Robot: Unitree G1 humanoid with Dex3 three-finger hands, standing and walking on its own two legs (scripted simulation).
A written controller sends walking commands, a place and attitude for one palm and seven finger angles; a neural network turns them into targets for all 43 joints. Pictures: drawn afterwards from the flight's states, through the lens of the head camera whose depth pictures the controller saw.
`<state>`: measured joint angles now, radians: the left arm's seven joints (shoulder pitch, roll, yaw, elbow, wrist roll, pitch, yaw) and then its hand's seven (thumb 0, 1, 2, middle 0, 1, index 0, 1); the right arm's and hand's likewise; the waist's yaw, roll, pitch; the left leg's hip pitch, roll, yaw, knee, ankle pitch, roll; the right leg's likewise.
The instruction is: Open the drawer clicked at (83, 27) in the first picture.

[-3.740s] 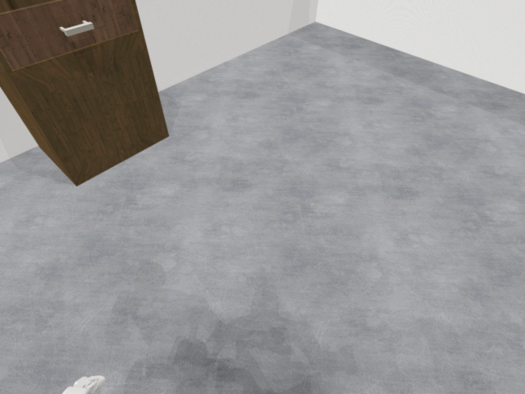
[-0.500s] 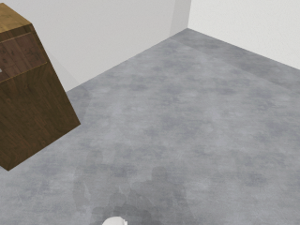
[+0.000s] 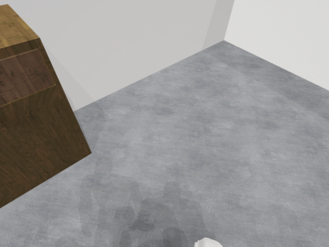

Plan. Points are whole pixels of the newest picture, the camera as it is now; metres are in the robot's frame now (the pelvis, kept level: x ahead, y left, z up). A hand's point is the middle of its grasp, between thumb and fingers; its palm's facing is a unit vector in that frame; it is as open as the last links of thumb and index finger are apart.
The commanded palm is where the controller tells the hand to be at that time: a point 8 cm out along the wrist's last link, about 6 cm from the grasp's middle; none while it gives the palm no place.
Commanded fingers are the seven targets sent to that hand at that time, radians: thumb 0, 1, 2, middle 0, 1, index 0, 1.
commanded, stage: walk to a spot facing it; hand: left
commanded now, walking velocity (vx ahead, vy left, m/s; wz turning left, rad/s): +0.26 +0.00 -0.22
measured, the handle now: out of the picture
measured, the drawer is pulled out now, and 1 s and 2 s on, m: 0.00 0.00 0.00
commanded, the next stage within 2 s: turn to face it in 0.02 s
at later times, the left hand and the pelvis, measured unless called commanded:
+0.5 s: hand (122, 217) +0.23 +0.14 -0.17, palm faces +0.16 -0.97 -0.21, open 7.2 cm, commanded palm none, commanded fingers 0.00 0.90 0.90 -0.20 -0.30 -0.20 -0.30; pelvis +0.15 -0.05 -0.01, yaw +8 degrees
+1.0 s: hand (99, 227) +0.19 +0.20 -0.16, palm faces +0.42 -0.86 -0.29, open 7.4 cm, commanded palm none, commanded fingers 0.00 0.90 0.90 -0.20 -0.30 -0.20 -0.30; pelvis +0.19 -0.04 -0.01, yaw +24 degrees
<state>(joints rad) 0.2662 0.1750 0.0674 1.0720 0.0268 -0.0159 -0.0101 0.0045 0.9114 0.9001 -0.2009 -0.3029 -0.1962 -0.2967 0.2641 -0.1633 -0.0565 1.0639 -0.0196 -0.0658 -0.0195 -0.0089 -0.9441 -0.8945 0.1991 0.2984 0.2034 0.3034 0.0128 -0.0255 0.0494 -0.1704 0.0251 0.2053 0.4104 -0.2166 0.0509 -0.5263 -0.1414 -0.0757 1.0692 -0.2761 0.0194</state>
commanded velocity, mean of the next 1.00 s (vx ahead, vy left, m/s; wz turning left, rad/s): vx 0.02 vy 0.00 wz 0.53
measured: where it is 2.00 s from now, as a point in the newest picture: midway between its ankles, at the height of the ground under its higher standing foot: outside the picture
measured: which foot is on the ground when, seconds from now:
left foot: down 0.00-0.22, up 0.24-0.58, down 0.60-1.00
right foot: up 0.00-0.20, down 0.22-0.60, up 0.62-1.00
